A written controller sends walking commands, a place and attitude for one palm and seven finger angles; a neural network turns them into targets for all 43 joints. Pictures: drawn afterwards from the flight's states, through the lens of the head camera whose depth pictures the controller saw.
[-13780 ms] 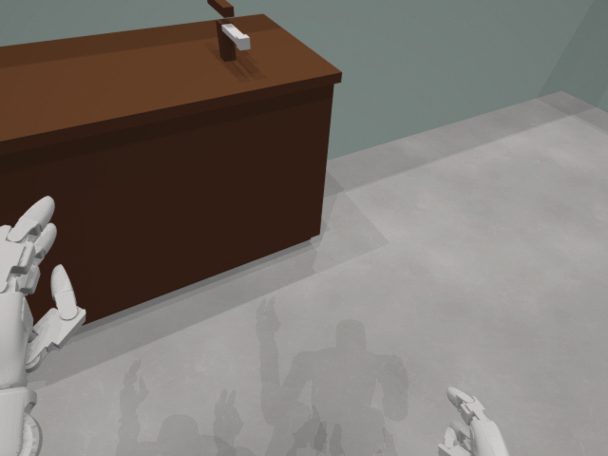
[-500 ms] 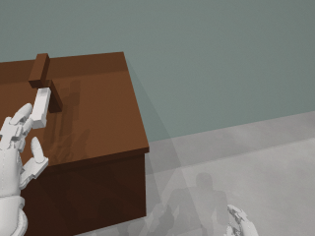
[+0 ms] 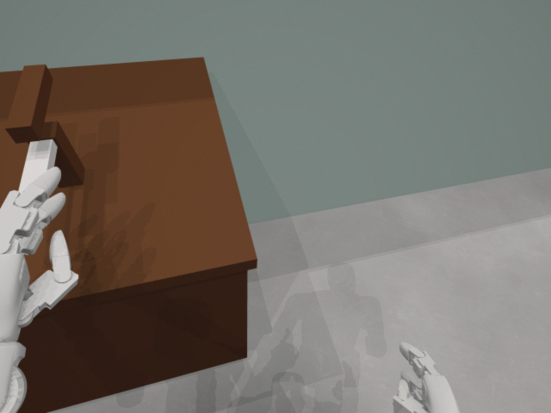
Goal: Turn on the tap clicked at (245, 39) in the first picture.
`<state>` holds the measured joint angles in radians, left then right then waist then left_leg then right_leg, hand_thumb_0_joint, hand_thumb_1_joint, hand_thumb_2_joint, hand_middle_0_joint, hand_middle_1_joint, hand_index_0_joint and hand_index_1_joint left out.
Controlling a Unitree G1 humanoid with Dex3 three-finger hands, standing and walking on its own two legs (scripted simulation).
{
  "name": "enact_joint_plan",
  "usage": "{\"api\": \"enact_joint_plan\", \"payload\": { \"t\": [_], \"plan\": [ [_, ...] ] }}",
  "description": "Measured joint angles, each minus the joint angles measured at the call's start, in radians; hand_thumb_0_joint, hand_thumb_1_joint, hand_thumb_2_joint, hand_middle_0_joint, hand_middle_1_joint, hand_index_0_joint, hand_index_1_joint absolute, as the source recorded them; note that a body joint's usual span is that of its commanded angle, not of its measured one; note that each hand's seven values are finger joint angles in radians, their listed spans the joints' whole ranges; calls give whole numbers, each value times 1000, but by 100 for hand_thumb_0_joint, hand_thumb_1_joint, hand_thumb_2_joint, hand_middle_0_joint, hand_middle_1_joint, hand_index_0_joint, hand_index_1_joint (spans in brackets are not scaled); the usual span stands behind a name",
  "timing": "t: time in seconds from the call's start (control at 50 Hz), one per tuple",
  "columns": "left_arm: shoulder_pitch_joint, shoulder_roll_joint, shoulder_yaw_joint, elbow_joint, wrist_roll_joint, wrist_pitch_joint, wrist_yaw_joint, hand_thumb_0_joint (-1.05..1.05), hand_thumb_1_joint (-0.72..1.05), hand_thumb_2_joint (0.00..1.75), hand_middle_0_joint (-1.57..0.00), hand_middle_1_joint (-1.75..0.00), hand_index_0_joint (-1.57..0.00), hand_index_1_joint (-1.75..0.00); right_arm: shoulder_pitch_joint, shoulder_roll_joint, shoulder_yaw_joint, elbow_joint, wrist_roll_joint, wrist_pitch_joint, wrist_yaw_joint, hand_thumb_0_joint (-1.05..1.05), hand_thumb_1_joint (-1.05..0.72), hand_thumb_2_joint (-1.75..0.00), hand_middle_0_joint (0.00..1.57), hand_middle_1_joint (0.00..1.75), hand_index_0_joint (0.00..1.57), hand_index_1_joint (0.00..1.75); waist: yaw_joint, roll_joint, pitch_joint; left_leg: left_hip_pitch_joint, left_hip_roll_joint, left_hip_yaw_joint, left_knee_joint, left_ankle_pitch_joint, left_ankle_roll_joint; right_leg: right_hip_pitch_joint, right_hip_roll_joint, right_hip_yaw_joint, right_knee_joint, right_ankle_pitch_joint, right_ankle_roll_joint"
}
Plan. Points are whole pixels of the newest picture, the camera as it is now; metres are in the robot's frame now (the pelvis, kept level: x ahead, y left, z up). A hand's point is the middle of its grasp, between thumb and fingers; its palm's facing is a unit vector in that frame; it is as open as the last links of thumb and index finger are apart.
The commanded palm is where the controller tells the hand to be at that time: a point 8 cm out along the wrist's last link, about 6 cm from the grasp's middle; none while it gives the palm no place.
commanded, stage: come to a stop and stand still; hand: left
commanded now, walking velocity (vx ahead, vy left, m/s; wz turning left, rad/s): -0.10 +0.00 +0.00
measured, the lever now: (29, 213) +0.30 +0.34 +0.12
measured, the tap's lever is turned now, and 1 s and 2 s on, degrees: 0 0 0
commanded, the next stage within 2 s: look again from close up in 0.88 s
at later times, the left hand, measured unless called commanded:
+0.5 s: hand (48, 283) +0.20 +0.25 +0.15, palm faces +0.34 -0.87 -0.36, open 7.4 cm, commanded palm +0.14 +0.30 +0.18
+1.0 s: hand (15, 307) +0.18 +0.27 +0.15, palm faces +0.42 -0.84 -0.35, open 7.4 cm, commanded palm +0.12 +0.30 +0.18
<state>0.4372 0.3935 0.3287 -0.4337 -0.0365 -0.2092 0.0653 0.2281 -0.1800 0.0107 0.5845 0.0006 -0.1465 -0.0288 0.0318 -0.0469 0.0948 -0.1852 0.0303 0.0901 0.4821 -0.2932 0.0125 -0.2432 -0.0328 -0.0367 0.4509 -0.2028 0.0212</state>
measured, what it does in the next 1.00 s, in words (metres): stands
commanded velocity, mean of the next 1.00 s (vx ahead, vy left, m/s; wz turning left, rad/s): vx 0.00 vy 0.00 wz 0.00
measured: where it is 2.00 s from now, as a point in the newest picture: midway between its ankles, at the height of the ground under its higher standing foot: outside the picture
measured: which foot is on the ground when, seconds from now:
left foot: down 0.00-1.00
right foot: down 0.00-1.00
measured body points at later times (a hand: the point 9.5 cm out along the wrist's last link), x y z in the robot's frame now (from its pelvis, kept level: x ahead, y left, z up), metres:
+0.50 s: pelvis -0.02 +0.02 +0.00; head +0.00 +0.03 +0.45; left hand +0.18 +0.30 +0.17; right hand +0.16 -0.20 -0.07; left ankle -0.02 +0.10 -0.74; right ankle +0.02 -0.13 -0.74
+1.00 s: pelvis -0.03 +0.01 +0.00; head -0.02 +0.03 +0.45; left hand +0.15 +0.31 +0.17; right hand +0.14 -0.20 -0.07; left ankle -0.02 +0.10 -0.74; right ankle +0.02 -0.13 -0.74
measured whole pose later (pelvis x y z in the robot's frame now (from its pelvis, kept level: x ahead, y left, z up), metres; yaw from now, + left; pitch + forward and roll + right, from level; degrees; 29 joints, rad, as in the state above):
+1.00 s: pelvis -0.03 +0.01 +0.00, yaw +2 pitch -2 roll -1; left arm 0.38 0.34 0.34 -0.37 -0.01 -0.24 0.10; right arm 0.24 -0.19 0.01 0.59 0.00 -0.17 -0.02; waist 0.02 -0.03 0.05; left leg -0.20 0.00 0.06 0.48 -0.25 0.04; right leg -0.22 -0.02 0.01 0.40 -0.14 0.03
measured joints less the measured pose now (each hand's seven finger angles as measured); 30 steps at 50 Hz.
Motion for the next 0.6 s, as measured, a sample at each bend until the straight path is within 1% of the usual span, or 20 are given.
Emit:
{"api": "enact_joint_plan", "payload": {
  "t": [0.04,0.1,0.16,0.26,0.28,0.3,0.32,0.34,0.36,0.38,0.42,0.46,0.5,0.54,0.6],
  "plan": [
    [-22,-7,8,-23,1,-1,13,2,89,90,-29,-32,-22,-30,-15,-3,0,-2,-2,-9,3,2,-90,-90,20,30,21,30,9,-3,11,0,3,-5,7,-5,-1,7,3,-5,-5,1,0],
    [-53,-16,31,-57,0,-7,35,2,89,90,-28,-32,-22,-30,-47,-6,-1,-10,-5,-16,8,2,-90,-90,20,30,21,30,12,-2,16,-2,7,-7,17,-11,-2,12,6,-7,-10,2,1],
    [-66,-21,46,-72,-1,-17,48,2,89,90,-26,-31,-21,-30,-75,-6,-2,-22,-6,-13,13,2,-90,-90,20,30,21,30,7,4,5,-3,9,-5,19,-15,0,15,8,-5,-18,7,3],
    [-45,-33,35,-48,-2,-10,45,1,90,90,-23,-31,-21,-30,-87,-3,-1,-41,-5,10,16,1,-90,-90,20,30,21,30,-5,14,-26,2,4,1,8,-10,5,19,5,1,-32,14,9],
    [-92,-4,45,-31,44,0,20,1,89,90,-23,-31,-21,-30,-72,-4,-11,-51,-19,-1,15,1,-90,-90,20,30,21,30,9,17,-24,-13,7,-6,23,-12,6,14,6,-6,-30,15,9],
    [-164,37,64,22,60,-27,-3,1,89,90,-22,-31,-21,-30,-64,-3,-15,-41,-23,-14,14,1,-90,-90,20,30,21,30,23,12,-21,-26,5,-13,33,-12,7,5,4,-13,-22,14,7],
    [-217,64,87,67,53,-42,-7,1,89,90,-22,-31,-22,-30,-67,-1,-12,-29,-22,-14,17,1,-90,-90,20,30,21,30,31,6,-14,-28,3,-14,31,-7,7,1,1,-14,-19,17,4],
    [-243,74,110,97,37,-47,2,1,89,90,-22,-31,-22,-30,-72,1,-8,-23,-16,-11,22,1,-90,-90,20,30,21,30,33,1,-5,-23,1,-8,23,0,9,-1,0,-8,-19,22,3],
    [-250,68,126,111,21,-41,14,1,89,90,-22,-30,-22,-30,-73,2,-5,-24,-11,-9,27,1,-90,-90,20,30,21,30,28,2,0,-19,-2,-1,17,7,10,-3,-2,-1,-17,27,3],
    [-239,53,132,110,8,-32,26,1,89,90,-21,-30,-22,-30,-70,1,-5,-30,-9,-9,33,1,-90,-90,20,30,21,30,20,6,2,-18,-5,3,15,10,12,-5,-5,4,-14,30,5],
    [-180,8,108,77,-5,-20,38,2,90,90,-21,-30,-21,-30,-55,-5,-8,-41,-6,-9,45,1,-90,-90,20,30,21,30,1,21,1,-17,-12,10,19,11,18,-7,-12,11,-9,31,13],
    [-99,-35,51,29,-7,-15,37,2,90,90,-20,-30,-21,-30,-38,-10,-11,-44,-1,-5,50,1,-90,-90,20,30,21,30,-14,35,-3,-16,-18,13,27,9,25,-6,-18,15,-2,31,21],
    [-26,-59,-5,-3,-3,-16,28,2,90,90,-20,-30,-21,-30,-20,-10,-9,-37,1,2,45,1,-90,-90,20,30,21,30,-24,38,-8,-16,-22,12,33,9,28,-5,-23,15,5,29,26],
    [19,-57,-31,-12,1,-15,20,2,90,90,-20,-30,-21,-30,-4,-4,-4,-25,2,9,32,1,-90,-90,20,30,21,30,-27,30,-12,-13,-26,10,34,12,29,-3,-27,13,12,29,26],
    [20,-30,-10,14,2,-15,23,2,89,90,-21,-30,-22,-30,19,6,3,-8,3,17,11,2,-90,-90,20,30,21,30,-17,13,-15,-12,-27,2,33,22,27,-1,-28,5,16,32,20]
  ]
}}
